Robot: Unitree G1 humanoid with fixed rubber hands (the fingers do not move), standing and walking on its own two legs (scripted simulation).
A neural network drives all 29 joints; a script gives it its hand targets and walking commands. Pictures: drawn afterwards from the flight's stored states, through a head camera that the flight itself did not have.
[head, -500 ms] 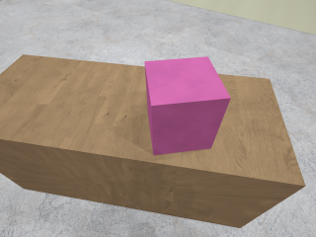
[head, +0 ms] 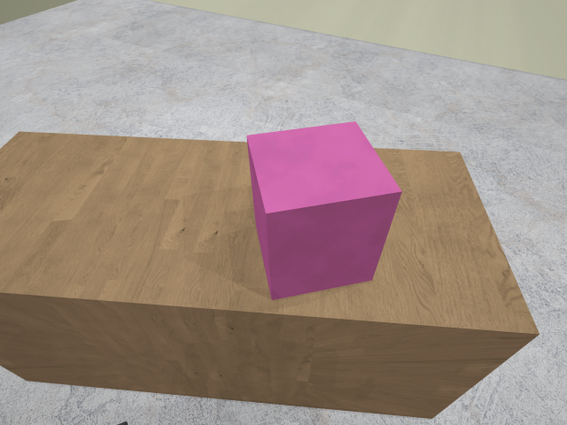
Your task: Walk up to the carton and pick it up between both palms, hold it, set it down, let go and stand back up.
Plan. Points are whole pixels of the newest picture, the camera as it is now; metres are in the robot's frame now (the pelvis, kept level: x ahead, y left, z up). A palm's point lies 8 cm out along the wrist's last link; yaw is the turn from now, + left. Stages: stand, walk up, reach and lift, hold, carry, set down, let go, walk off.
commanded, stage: walk up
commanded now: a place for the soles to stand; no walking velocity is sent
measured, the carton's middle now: (313, 212) +0.51 -0.03 -0.01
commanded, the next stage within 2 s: none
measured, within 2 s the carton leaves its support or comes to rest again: neither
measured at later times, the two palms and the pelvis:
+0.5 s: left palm out of the picture +0.09 +0.27 -0.10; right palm out of the picture +0.06 -0.27 -0.12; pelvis +0.02 +0.00 -0.01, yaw -4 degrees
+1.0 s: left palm (87, 405) +0.19 +0.33 -0.13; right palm (436, 422) +0.17 -0.21 -0.10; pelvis +0.09 +0.06 -0.02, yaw -11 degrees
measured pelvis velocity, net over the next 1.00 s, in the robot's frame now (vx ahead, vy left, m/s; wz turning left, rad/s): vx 0.09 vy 0.06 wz -0.19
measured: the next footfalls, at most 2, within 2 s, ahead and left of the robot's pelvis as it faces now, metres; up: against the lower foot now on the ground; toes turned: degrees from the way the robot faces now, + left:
left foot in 0.88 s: +0.24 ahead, +0.15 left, +0.00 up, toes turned -6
right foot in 1.36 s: +0.05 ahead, -0.06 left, +0.00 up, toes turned -14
